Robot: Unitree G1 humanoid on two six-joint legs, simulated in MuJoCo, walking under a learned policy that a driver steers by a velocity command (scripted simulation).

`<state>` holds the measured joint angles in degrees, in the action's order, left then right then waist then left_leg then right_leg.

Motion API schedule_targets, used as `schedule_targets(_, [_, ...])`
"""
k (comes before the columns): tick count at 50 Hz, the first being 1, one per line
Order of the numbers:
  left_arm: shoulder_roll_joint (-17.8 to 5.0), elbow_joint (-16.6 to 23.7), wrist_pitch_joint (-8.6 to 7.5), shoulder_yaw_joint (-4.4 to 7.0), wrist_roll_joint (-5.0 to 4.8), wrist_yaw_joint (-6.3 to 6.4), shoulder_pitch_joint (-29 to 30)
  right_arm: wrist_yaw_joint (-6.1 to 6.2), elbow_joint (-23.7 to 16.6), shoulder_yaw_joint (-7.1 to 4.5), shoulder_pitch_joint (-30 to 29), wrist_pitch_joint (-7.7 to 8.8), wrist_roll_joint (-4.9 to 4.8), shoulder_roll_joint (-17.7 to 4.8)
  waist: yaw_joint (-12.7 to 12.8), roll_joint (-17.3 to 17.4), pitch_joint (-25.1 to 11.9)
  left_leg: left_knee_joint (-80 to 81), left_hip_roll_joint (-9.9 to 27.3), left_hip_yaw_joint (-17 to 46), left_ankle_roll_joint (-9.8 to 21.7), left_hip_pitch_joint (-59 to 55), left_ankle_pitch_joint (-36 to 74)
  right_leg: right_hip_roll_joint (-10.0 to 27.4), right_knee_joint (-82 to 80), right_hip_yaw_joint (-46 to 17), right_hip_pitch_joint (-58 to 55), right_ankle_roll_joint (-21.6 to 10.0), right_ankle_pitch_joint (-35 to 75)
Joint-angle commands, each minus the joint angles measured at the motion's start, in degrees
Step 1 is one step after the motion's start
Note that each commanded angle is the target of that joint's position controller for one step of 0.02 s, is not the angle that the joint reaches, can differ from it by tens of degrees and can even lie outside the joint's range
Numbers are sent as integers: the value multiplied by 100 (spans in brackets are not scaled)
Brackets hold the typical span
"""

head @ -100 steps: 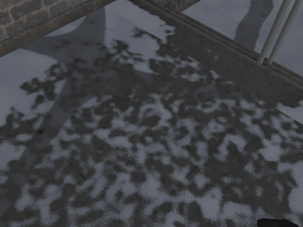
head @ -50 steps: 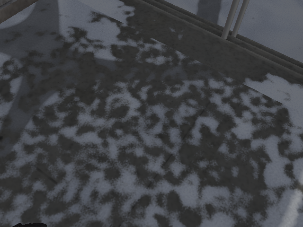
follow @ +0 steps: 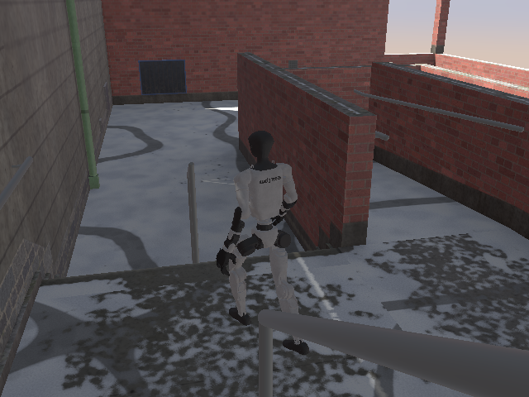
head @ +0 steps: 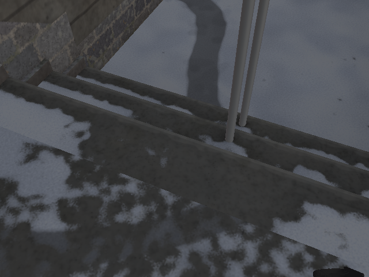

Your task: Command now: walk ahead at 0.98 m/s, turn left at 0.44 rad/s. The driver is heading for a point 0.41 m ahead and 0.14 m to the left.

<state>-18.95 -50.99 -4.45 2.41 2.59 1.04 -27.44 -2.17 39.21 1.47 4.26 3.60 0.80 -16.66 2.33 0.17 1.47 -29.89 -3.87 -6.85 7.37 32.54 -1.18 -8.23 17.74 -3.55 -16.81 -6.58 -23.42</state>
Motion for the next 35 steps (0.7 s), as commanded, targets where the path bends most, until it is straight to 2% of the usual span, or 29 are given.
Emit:
schedule_targets(1, [-227,831,-69,50,8,41,720,211,868,-711,3518,-87,102,-1767,-1383,1540,-1468,-602,1324,2849,1331,-5738,-1229,336,7267,423,4842,778,1614])
schedule_targets(2, [-313,987,-213,-39,-106,-55,507,139,754,-698,2813,-133,28,-1518,-965,1495,-2022,928,1992,5769,1935,-6015,-2176,-54,7897,-239,6087,769,-162])
schedule_targets(3, [-482,1112,-293,-104,-60,-70,1001,133,577,-709,2222,-107,26,-1293,-857,529,-1222,1322,1920,5439,1822,-5231,-2507,457,7514,-596,6379,618,450])
schedule_targets(4, [-555,1190,-341,-141,7,-118,1368,119,654,-648,2130,-100,-16,-958,-715,-211,-757,1488,1752,4847,1603,-4319,-2444,730,6963,-556,6138,539,673])
schedule_targets(5, [-470,1266,-315,-187,85,-140,1590,141,740,-598,2103,-76,-10,-758,-493,-539,-242,1636,1451,4307,1358,-3374,-2031,896,6462,-427,5857,500,669])
schedule_targets(6, [-401,1408,-209,-223,193,-161,1683,184,835,-542,2074,-36,-17,-662,-239,-527,79,1729,1158,3917,1232,-2598,-1654,990,6149,-372,5603,581,555])
schedule_targets(7, [-282,1439,-81,-281,252,-182,1611,192,879,-530,2045,18,-20,-704,-45,-375,263,1815,953,3633,1198,-2109,-1513,1106,5815,-297,5503,647,433])
schedule_targets(9, [-194,1658,51,-375,266,-211,1878,166,831,-584,1994,124,-40,-906,38,-177,507,2097,704,3269,1229,-1280,-1381,1301,4836,-41,5350,802,347])
schedule_targets(10, [-196,1843,36,-412,219,-248,2277,175,781,-620,1942,144,-40,-967,-39,-128,656,2311,617,3147,1219,-892,-1178,1339,4188,127,5179,887,751])
schedule_targets(12, [26,1998,-37,-516,72,-314,2801,183,837,-633,1982,164,-95,-886,-230,-32,826,2217,310,2454,832,-533,928,1222,2699,494,4431,926,2094])
schedule_targets(14, [220,1971,-87,-537,10,-305,2976,121,1076,-642,2548,193,-231,-825,-639,5,432,1909,265,2160,393,-1097,2547,862,1900,736,3796,769,3473])
schedule_targets(16, [142,1943,-117,-485,8,-239,3024,148,1276,-640,2914,166,-208,-791,-857,212,166,1494,286,2100,119,-2124,3276,608,1367,761,3777,595,3650])
schedule_targets(17, [-179,2220,-328,-247,-247,-136,3310,288,1235,-556,3163,101,-398,-462,-899,112,-102,918,413,2497,-53,-2426,2563,411,839,294,3397,620,3607])
schedule_targets(18, [-310,2195,-387,-141,-289,-90,3092,360,1300,-568,3062,43,-341,-665,-578,313,-369,582,506,2534,-136,-2872,2943,309,682,344,3218,598,3646])
schedule_targets(19, [-228,1513,-77,-250,-151,-195,1784,-121,1229,-626,2552,289,620,-1281,176,910,-969,47,-172,1571,-525,-1836,3193,504,723,357,1278,753,5269])
schedule_targets(20, [-566,1158,154,-149,-66,-297,153,-421,881,-581,1694,388,586,-1083,1012,73,-1757,-1068,-60,2009,-640,-748,3095,1298,1200,25,-830,112,5560])
schedule_targets(21, [-943,984,153,-46,75,-409,-769,-493,931,-295,3298,513,424,160,370,-2160,-3500,-4342,-770,1678,-1092,111,-2934,3245,2161,-1820,-2702,-1962,9816])
schedule_targets(22, [-889,947,-38,148,109,-217,-645,190,926,-533,2790,230,-579,-613,664,-611,-3181,-5471,-693,1657,-888,122,-3625,3843,2105,-2456,-1611,-1464,10486])
schedule_targets(23, [-622,980,-118,122,-72,-196,100,364,961,-430,2897,168,-407,-500,168,-450,-2715,-5294,-310,1676,-859,126,-3059,3411,1545,-2277,-620,-1233,9052])
schedule_targets(24, [-60,1012,-180,-16,-132,-169,811,403,956,-396,2385,117,-184,-479,64,-238,-1771,-4740,-61,1446,-859,321,-2735,2912,1139,-1736,349,-887,7876])
schedule_targets(25, [186,908,-197,-118,-174,-109,898,383,861,-421,2062,33,-81,-432,22,-324,-1206,-4459,20,1488,-863,361,-2644,2634,879,-1409,1008,-690,7540])
schedule_targets(26, [228,832,-167,-155,-214,-63,1060,302,814,-408,1980,-96,14,-346,-158,-455,-980,-3981,180,1437,-881,71,-2551,2408,595,-1122,1708,-558,6825])
schedule_targets(27, [232,731,-138,-177,-177,-45,986,232,800,-412,1948,-181,21,-241,-215,-554,-878,-3604,128,1365,-860,-401,-2553,2255,427,-906,2263,-542,6698])
schedule_targets(28, [98,661,-116,-153,-128,-46,1072,190,781,-365,2036,-249,21,-43,-417,-639,-956,-3210,128,1275,-864,-820,-2488,2224,333,-704,2710,-574,6581])
schedule_targets(29, [-99,603,-86,-100,-88,-35,1184,192,770,-319,2085,-299,50,74,-574,-683,-921,-2679,149,1133,-880,-1132,-2403,2168,236,-564,3131,-579,6401])
schedule_targets(30, [-151,590,-63,-88,-44,-45,1273,193,784,-278,2032,-332,55,122,-629,-698,-966,-2165,171,1007,-830,-1469,-2164,2084,171,-396,3420,-525,6157])
schedule_targets(31, [-174,557,-37,-82,-43,-64,1268,200,797,-254,1941,-361,50,119,-605,-796,-999,-1826,178,880,-794,-1742,-1772,2026,110,-310,3601,-477,5810])
schedule_targets(33, [-173,518,41,-88,-119,-100,1284,211,793,-245,1701,-418,42,10,-568,-897,-969,-1355,232,805,-727,-2205,-1065,1959,-18,-313,3938,-376,4414])
schedule_targets(35, [-179,505,162,-99,-181,-112,1402,212,793,-223,1491,-436,107,-29,-637,-741,-726,-643,241,749,-653,-2715,-543,1826,23,-351,4419,-174,2600])
